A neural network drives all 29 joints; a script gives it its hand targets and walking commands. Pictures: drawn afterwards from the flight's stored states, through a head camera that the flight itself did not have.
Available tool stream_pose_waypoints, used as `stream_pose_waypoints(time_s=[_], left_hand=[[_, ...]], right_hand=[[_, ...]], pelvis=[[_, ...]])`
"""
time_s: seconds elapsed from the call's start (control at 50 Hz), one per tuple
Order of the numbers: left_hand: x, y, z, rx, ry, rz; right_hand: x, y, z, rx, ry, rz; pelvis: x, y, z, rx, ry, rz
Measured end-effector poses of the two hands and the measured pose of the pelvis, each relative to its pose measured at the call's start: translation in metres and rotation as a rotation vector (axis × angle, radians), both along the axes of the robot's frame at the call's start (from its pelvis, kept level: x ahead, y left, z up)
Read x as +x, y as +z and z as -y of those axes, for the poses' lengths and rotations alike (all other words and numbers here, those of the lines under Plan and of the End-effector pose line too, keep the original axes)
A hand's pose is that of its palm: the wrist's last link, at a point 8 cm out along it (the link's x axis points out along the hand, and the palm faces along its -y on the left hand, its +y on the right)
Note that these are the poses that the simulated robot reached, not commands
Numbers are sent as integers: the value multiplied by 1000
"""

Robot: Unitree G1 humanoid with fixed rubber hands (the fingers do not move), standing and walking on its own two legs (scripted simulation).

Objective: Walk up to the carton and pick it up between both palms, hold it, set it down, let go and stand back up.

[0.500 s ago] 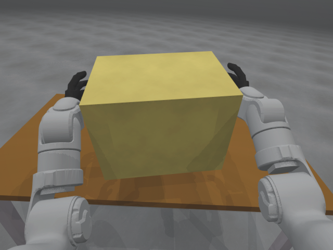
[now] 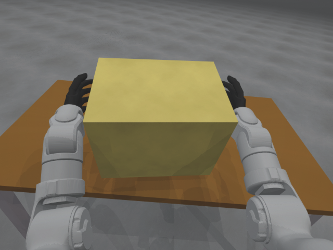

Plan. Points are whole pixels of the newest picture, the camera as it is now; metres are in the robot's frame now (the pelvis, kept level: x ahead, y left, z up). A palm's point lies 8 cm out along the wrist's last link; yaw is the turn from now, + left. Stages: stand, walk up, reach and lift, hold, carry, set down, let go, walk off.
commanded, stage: set down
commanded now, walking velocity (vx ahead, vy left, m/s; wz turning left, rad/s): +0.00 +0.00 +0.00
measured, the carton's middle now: (157, 119) +0.38 -0.01 +0.17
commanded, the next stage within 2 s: none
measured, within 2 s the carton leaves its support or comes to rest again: neither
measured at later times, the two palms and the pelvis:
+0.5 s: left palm (88, 107) +0.40 +0.16 +0.19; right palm (239, 113) +0.38 -0.21 +0.19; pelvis +0.00 +0.00 +0.00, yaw -2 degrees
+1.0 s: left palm (95, 112) +0.42 +0.15 +0.16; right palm (236, 120) +0.39 -0.22 +0.16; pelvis +0.01 -0.01 +0.00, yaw -2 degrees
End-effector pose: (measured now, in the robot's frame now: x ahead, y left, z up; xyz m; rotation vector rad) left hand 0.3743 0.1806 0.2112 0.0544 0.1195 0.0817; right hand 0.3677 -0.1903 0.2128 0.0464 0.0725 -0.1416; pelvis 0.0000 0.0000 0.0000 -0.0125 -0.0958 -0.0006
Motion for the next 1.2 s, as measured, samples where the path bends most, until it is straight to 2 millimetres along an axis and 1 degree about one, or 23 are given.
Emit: stream_pose_waypoints(time_s=[0.04, 0.08, 0.22, 0.32, 0.46, 0.66, 0.8, 0.98, 1.08, 1.2], left_hand=[[2, -9, 3, -6, -6, -19], [4, -13, 7, -5, -12, -23], [13, -8, 20, -9, -37, -12], [19, -6, 24, -12, -44, -24], [25, -13, 23, -5, -43, -35], [32, -34, 16, -7, -33, -65], [39, -44, 20, -4, -36, -82], [48, -48, 29, -16, -54, -90], [50, -51, 29, -19, -56, -89], [52, -59, 27, -25, -53, -103]], right_hand=[[-1, -10, 3, 5, -8, -18], [-1, -15, 6, 3, -15, -19], [-3, -11, 19, -3, -44, -5], [0, -8, 23, -3, -46, -14], [6, -15, 23, -14, -43, -23], [17, -34, 15, -9, -36, -50], [22, -42, 20, -19, -39, -64], [22, -52, 28, -18, -61, -72], [24, -55, 28, -21, -63, -70], [26, -64, 26, -36, -59, -84]], pelvis=[[-1, 0, 0, 0, 0, -2], [-1, 0, 0, -1, -3, -10], [-2, -1, 1, -1, -15, -14], [-2, 0, 1, 2, -22, -11], [-2, 0, 2, 5, -27, -23], [3, 0, 4, 5, -20, -52], [6, 0, 6, 3, -23, -57], [8, 0, 7, 6, -36, -67], [9, 1, 6, 6, -45, -71], [9, 1, 6, 8, -48, -89]])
